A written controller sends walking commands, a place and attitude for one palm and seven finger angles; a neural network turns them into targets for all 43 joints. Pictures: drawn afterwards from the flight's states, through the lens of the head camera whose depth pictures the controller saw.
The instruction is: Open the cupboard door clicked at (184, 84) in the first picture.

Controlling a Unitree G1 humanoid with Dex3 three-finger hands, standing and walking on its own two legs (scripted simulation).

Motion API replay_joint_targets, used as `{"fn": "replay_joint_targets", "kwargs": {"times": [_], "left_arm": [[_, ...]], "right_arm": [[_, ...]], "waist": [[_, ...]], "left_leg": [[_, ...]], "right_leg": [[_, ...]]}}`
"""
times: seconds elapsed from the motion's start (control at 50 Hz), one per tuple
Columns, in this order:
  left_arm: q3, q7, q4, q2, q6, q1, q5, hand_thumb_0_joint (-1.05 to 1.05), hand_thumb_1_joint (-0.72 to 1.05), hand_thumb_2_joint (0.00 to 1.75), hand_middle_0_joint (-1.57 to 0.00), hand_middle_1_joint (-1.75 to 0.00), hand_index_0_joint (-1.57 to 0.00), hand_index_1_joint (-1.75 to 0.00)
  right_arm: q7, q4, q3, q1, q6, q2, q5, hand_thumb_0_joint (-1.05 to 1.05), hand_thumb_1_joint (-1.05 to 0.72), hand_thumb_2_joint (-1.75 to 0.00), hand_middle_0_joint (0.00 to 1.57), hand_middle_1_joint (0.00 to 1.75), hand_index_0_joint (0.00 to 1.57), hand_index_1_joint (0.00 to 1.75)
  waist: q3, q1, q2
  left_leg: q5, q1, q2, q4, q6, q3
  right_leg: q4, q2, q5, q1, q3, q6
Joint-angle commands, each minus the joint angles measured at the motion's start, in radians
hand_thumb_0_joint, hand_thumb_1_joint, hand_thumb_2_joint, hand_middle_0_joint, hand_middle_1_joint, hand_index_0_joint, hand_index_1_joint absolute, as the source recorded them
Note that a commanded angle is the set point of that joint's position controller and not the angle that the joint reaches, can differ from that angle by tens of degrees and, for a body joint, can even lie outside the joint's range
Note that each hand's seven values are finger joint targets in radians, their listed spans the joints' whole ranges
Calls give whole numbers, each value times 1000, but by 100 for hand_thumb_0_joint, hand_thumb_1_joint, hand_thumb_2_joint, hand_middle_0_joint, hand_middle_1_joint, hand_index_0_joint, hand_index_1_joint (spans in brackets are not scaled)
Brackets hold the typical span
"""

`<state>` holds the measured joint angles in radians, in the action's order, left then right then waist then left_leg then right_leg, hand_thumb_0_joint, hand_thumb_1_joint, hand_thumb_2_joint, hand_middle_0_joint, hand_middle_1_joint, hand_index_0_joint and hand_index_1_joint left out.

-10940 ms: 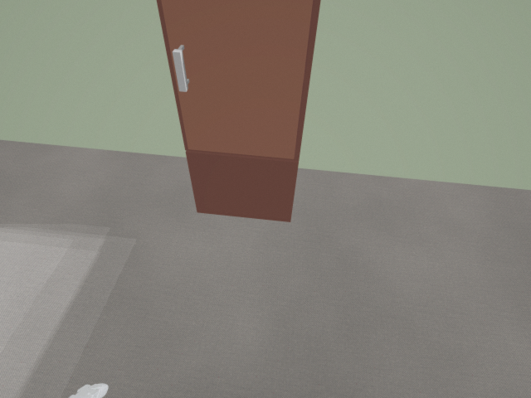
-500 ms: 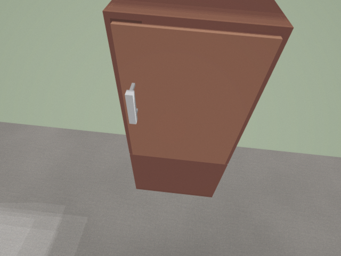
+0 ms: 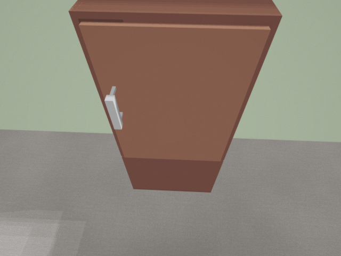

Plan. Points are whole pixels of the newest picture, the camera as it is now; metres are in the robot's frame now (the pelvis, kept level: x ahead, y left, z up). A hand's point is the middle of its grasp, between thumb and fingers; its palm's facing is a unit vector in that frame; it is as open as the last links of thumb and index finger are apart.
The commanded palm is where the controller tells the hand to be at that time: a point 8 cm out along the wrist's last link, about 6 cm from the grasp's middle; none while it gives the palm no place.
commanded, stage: come to a stop and stand still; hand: left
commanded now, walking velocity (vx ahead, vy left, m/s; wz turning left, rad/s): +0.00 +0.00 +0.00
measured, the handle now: (116, 108) +0.52 +0.18 +0.01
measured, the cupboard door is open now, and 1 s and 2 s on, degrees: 0 0 0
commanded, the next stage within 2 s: look again from close up in 0.46 s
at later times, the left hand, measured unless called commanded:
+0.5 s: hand out of the picture -0.01 +0.16 -0.17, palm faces +0.02 -0.99 -0.16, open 7.3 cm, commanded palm none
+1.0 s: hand out of the picture +0.00 +0.21 -0.17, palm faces +0.02 -0.98 -0.22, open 7.4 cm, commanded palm none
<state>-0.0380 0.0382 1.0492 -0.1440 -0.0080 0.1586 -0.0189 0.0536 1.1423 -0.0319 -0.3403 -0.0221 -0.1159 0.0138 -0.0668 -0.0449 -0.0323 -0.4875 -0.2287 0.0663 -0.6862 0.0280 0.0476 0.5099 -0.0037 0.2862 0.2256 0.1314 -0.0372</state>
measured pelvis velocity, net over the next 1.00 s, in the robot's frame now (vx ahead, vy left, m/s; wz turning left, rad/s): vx -0.04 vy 0.03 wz -0.01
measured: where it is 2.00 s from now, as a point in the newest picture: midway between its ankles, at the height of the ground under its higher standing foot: outside the picture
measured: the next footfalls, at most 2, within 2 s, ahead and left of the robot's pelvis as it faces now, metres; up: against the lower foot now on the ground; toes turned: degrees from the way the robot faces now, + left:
none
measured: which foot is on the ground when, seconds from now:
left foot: down 0.00-1.00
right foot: down 0.00-1.00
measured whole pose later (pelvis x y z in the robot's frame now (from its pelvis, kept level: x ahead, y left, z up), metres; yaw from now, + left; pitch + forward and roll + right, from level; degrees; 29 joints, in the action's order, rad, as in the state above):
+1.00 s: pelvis -0.04 +0.03 +0.00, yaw -1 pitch -4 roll +0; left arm 0.00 0.04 1.01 -0.20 0.00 0.29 -0.02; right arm 0.02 1.04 -0.01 -0.30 0.01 -0.17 0.02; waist 0.02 0.00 0.01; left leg -0.25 -0.18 0.02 -0.50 -0.03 0.11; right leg 0.47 -0.05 0.21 0.19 0.10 0.01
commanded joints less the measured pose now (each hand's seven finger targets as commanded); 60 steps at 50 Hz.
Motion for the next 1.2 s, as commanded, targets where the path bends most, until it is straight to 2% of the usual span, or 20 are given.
{"fn": "replay_joint_targets", "kwargs": {"times": [0.0, 0.04, 0.06, 0.08, 0.1, 0.12, 0.18, 0.3, 0.52, 0.54, 0.56, 0.58, 0.62, 0.66, 0.68, 0.76, 0.8, 0.96, 1.16, 1.18], "left_arm": [[-13, 7, -2, -99, -4, 82, 1, 0, 90, 90, -20, -30, -20, -30], [-11, 4, -4, -99, 0, 51, 8, 0, 90, 90, -20, -30, -20, -30], [-7, 0, -7, -86, 3, 51, 15, 0, 90, 90, -20, -30, -20, -30], [-3, -4, -13, -70, 6, 58, 19, 0, 90, 90, -20, -30, -20, -30], [1, -5, -9, -59, 7, 68, 17, 0, 90, 90, -20, -30, -20, -30], [0, -3, 1, -64, 10, 71, 10, 0, 90, 90, -20, -30, -20, -30], [8, -4, 29, -71, 6, 105, 10, 0, 90, 90, -20, -30, -20, -30], [20, -3, 56, -83, -6, 137, 9, 0, 90, 90, -20, -30, -20, -30], [27, 3, 86, -69, -10, 207, 7, 0, 90, 90, -20, -30, -20, -30], [24, 1, -4, -254, -30, 205, -19, 0, 90, 90, -20, -30, -20, -30], [-2, 8, -2, -166, -36, 222, -8, 0, 90, 90, -20, -30, -20, -30], [-7, 10, 2, -161, -38, 217, -4, 0, 90, 90, -20, -30, -20, -30], [8, 10, -6, -112, -30, 254, 3, 0, 90, 90, -20, -30, -20, -30], [9, 7, -14, -114, -23, 246, -3, 0, 90, 90, -20, -30, -20, -30], [6, 7, -24, -117, -16, 228, -4, 0, 90, 90, -20, -30, -20, -30], [13, 5, -55, -133, -10, 185, -2, 0, 90, 90, -20, -30, -20, -30], [9, 4, -67, -155, -12, 175, 0, 0, 90, 90, -20, -30, -20, -30], [9, 0, -84, -158, -7, 173, -2, 0, 90, 90, -20, -30, -20, -30], [16, -1, -58, -122, 7, 232, -10, 0, 90, 90, -20, -30, -20, -30], [44, 35, -27, -127, 1, 253, -13, 0, 90, 90, -20, -30, -20, -30]], "right_arm": [[-6, -23, -3, -51, 8, -20, -3, 0, -90, -90, 20, 30, 20, 30], [-12, 0, -2, -86, 11, -8, 0, 0, -90, -90, 20, 30, 20, 30], [-11, 7, -2, -92, 16, -31, 3, 0, -90, -90, 20, 30, 20, 30], [-9, 2, -4, -72, 23, -63, 8, 0, -90, -90, 20, 30, 20, 30], [-11, -11, -5, -31, 24, -88, 10, 0, -90, -90, 20, 30, 20, 30], [-15, -15, -3, 10, 23, -82, 7, 0, -90, -90, 20, 30, 20, 30], [-12, -15, 5, 15, 32, -81, 2, 0, -90, -90, 20, 30, 20, 30], [-10, -10, 9, 15, 33, -100, -1, 0, -90, -90, 20, 30, 20, 30], [-8, 0, 18, 10, 35, -99, -3, 0, -90, -90, 20, 30, 20, 30], [-21, -115, 3, 46, 51, -220, -1, 0, -90, -90, 20, 30, 20, 30], [-11, -132, -14, 8, 77, -206, 11, 0, -90, -90, 20, 30, 20, 30], [-1, -112, -19, -15, 81, -173, 10, 0, -90, -90, 20, 30, 20, 30], [4, -116, -7, -25, 69, -128, 3, 0, -90, -90, 20, 30, 20, 30], [-1, -132, -8, -15, 55, -136, 2, 0, -90, -90, 20, 30, 20, 30], [-2, -136, -14, -12, 45, -142, 2, 0, -90, -90, 20, 30, 20, 30], [-20, -142, -8, 9, 36, -155, 5, 0, -90, -90, 20, 30, 20, 30], [-25, -150, -9, 21, 39, -172, 5, 0, -90, -90, 20, 30, 20, 30], [-33, -153, -5, 21, 48, -189, 4, 0, -90, -90, 20, 30, 20, 30], [-38, -138, -9, 7, 33, -188, 3, 0, -90, -90, 20, 30, 20, 30], [-42, -197, 12, 89, 42, -202, 2, 0, -90, -90, 20, 30, 20, 30]], "waist": [[48, 29, 135], [45, 10, 79], [27, 11, 22], [12, 26, -39], [3, 46, -54], [-22, 52, -60], [-13, 53, -59], [40, 42, 39], [10, 44, 26], [-77, 23, 110], [122, 29, 6], [232, 24, -53], [244, 37, -33], [148, 36, 101], [80, 30, 129], [-83, 35, 76], [-104, 39, 41], [-38, 51, 14], [-43, 55, -15], [-151, 81, -31]], "left_leg": [[36, -80, 29, 22, 6, -3], [235, 52, 23, 219, 10, 16], [342, 98, 40, 280, 2, -11], [403, 67, 92, 316, -18, -63], [401, 15, 119, 325, -30, -70], [382, -9, 106, 333, -26, -54], [461, 26, 94, 347, -25, -41], [500, 121, 86, 349, -23, -18], [461, 129, 75, 374, -30, -9], [587, 50, 10, 287, -29, -46], [664, 90, 33, 218, -38, -18], [729, 131, 31, 203, -47, -17], [679, 123, 35, 169, -52, -15], [502, 47, 27, 175, -54, -14], [401, 13, 23, 193, -51, -10], [279, -45, 28, 262, -56, -37], [221, -72, 29, 292, -60, -50], [117, -93, 48, 378, -66, -82], [-58, -154, 72, 466, -68, -123], [132, -185, 63, 252, -25, 23]], "right_leg": [[-141, -256, -583, -119, -193, -133], [-118, -214, -394, -42, -157, -89], [-101, -169, -310, 7, -139, -48], [-101, -119, -226, 6, -112, -6], [-129, -104, -176, -32, -102, 15], [-143, -104, -168, -52, -108, 21], [-145, -112, -242, -89, -113, 24], [-163, -129, -346, -98, -118, 20], [-180, -129, -322, -86, -130, 17], [-105, -108, -588, -66, -108, 9], [-9, -148, -639, -148, -137, -5], [24, -153, -729, -194, -136, -23], [9, -155, -689, -183, -127, -28], [-14, -157, -646, -144, -134, -24], [-37, -159, -552, -101, -135, -25], [-119, -123, -101, 40, -148, -12], [-145, -116, -4, 57, -161, -8], [-154, -108, -6, -14, -142, 11], [-132, -89, 17, -19, -109, 32], [-98, -130, -99, 73, -123, 12]]}}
